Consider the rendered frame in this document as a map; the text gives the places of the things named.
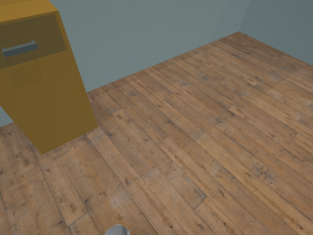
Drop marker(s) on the handle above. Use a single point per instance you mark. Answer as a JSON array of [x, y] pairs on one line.
[[26, 47]]

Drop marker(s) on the drawer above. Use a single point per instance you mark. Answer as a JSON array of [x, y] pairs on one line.
[[43, 30]]

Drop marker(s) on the cabinet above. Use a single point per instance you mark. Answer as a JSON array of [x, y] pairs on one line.
[[45, 97]]

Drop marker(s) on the left robot thigh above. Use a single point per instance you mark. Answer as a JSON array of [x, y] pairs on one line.
[[118, 230]]

